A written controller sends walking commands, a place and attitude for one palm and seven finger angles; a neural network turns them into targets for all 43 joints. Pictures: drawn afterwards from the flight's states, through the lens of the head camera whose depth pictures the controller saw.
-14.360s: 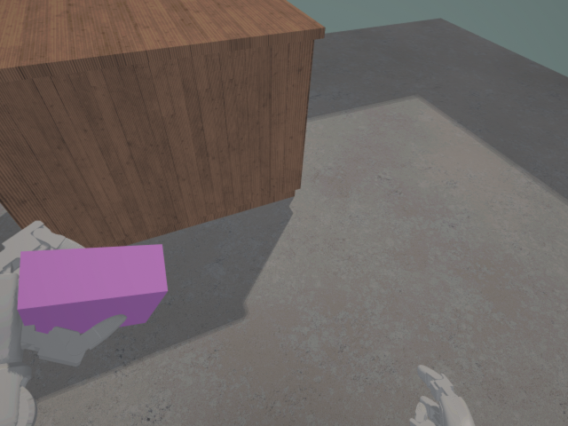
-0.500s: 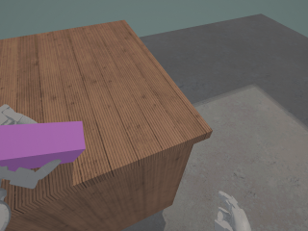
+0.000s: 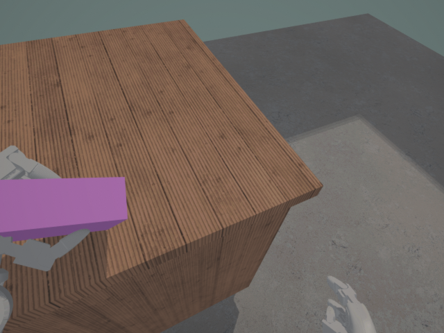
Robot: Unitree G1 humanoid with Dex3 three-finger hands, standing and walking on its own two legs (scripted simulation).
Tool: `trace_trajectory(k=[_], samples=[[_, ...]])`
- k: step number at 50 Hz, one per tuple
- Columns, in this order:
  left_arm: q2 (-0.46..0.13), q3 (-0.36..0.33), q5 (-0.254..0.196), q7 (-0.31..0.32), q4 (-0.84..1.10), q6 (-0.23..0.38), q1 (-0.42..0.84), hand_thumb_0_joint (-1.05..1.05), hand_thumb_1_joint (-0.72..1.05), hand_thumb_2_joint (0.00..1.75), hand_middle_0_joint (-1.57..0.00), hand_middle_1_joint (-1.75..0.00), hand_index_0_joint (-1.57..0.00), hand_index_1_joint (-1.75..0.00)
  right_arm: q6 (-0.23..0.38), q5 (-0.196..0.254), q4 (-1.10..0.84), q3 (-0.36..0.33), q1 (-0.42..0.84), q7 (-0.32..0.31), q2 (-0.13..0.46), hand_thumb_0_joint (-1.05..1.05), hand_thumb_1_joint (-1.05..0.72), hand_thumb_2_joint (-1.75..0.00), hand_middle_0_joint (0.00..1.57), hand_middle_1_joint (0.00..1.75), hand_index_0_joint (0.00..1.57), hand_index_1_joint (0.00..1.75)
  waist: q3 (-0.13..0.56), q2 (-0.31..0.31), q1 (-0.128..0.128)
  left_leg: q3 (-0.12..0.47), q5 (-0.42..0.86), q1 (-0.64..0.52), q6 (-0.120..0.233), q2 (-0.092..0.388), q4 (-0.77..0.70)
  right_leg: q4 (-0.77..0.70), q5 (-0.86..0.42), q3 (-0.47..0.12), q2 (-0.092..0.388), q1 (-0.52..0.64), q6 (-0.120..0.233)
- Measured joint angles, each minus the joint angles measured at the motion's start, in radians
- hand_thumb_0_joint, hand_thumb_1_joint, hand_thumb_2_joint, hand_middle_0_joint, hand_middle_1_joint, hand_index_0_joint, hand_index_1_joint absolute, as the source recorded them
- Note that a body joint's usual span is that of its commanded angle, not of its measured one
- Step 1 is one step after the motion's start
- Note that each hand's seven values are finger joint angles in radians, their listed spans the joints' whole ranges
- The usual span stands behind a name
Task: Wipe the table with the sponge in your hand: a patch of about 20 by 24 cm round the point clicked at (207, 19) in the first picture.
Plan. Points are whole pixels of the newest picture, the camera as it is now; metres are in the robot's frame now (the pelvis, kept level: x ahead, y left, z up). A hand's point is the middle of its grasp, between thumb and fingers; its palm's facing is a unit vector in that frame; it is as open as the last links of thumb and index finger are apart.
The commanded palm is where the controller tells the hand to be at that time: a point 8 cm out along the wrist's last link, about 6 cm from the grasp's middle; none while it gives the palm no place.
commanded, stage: come to a stop and stand still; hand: left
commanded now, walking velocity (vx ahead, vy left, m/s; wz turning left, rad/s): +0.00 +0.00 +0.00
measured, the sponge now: (82, 209) +0.23 +0.21 +0.15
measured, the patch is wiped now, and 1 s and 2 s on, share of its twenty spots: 0.00 0.00 0.00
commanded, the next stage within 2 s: look again from close up in 0.16 s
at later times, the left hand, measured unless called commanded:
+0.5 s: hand (43, 204) +0.23 +0.25 +0.17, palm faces +0.44 -0.82 -0.37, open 9.6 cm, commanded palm +0.17 +0.28 +0.18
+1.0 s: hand (29, 214) +0.20 +0.25 +0.19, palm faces +0.46 -0.68 -0.57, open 9.6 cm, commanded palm +0.17 +0.28 +0.21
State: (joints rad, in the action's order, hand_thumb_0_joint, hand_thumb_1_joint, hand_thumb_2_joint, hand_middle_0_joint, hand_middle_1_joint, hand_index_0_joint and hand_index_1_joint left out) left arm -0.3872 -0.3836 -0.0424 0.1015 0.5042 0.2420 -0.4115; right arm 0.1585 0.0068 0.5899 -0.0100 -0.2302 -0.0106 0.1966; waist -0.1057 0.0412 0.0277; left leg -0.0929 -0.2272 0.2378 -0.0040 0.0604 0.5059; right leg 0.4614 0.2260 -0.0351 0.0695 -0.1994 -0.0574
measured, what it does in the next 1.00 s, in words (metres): stands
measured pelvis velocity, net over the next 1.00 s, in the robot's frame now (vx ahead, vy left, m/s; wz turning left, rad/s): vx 0.00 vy -0.03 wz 0.07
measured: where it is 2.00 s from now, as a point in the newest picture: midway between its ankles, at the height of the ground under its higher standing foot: outside the picture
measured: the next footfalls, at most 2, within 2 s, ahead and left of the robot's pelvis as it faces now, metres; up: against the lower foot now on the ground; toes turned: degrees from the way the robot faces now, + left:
none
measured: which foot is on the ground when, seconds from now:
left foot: down 0.00-1.00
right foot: down 0.00-1.00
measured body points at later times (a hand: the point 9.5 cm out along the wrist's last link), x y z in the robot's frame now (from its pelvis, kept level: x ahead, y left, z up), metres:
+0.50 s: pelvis +0.01 +0.00 +0.00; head +0.04 +0.01 +0.45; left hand +0.20 +0.30 +0.19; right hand +0.21 -0.22 -0.07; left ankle +0.03 +0.12 -0.74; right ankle +0.02 -0.17 -0.74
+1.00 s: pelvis +0.00 -0.03 -0.01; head -0.01 -0.04 +0.44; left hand +0.17 +0.28 +0.22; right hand +0.23 -0.22 -0.07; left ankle +0.03 +0.12 -0.74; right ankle +0.02 -0.17 -0.74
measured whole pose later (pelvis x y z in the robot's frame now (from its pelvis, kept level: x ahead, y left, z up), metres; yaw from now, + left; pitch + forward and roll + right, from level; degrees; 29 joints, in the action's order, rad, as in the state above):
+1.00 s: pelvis +0.00 -0.03 -0.01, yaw +4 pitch -4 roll +1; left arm -0.49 -0.34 0.08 0.04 0.47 -0.06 -0.25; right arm 0.13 0.01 0.60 0.03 -0.15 -0.05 0.22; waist -0.03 -0.02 0.08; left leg -0.02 -0.23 0.26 -0.04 0.05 0.55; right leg 0.59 0.30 0.03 0.08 -0.22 -0.05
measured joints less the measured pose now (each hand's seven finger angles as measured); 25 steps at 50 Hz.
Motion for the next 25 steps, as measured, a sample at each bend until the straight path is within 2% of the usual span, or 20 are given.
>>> trace_trajectory(k=[4, 11, 25], samples=[[0.018, 0.000, -0.006, 0.002, -0.038, -0.006, 0.035, 0.00, -0.43, 1.02, -0.79, -1.36, -0.77, -1.38, -0.003, -0.002, 0.022, 0.012, 0.012, 0.001, -0.014, 0.01, -0.90, -0.90, 0.20, 0.30, 0.21, 0.30, 0.001, -0.008, 0.009, 0.004, 0.000, -0.005, 0.001, -0.001, -0.006, -0.018, -0.006, 0.005, 0.001, 0.013, -0.010], [0.038, 0.006, 0.007, 0.008, -0.037, -0.024, 0.030, -0.01, -0.43, 1.02, -0.79, -1.36, -0.77, -1.38, -0.004, -0.003, 0.022, 0.018, 0.047, 0.008, -0.026, 0.01, -0.90, -0.90, 0.21, 0.30, 0.21, 0.30, 0.001, -0.019, 0.009, 0.008, 0.001, -0.010, 0.001, -0.002, -0.017, -0.038, -0.011, 0.010, 0.003, 0.024, -0.018], [0.036, 0.007, 0.008, 0.024, -0.012, -0.052, 0.014, 0.00, -0.43, 1.02, -0.79, -1.36, -0.77, -1.38, -0.038, 0.006, 0.000, -0.001, 0.079, 0.003, -0.001, 0.01, -0.90, -0.90, 0.21, 0.30, 0.21, 0.30, -0.001, -0.022, 0.009, 0.018, 0.001, -0.016, -0.004, -0.001, -0.023, -0.045, -0.008, 0.020, 0.001, 0.035, -0.017]])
